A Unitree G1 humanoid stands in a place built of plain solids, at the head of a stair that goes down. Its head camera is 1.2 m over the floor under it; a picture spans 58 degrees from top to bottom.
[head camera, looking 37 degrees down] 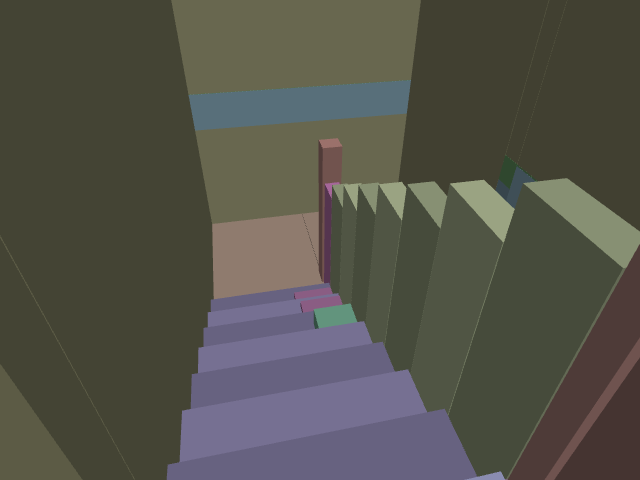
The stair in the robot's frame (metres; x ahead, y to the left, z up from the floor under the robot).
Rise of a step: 0.16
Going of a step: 0.29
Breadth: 0.92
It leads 12 degrees to the left of straight ahead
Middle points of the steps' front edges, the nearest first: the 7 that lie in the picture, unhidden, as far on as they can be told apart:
0.75 0.02 -0.16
1.03 0.08 -0.32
1.31 0.14 -0.48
1.60 0.20 -0.65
1.88 0.26 -0.81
2.16 0.32 -0.97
2.44 0.38 -1.13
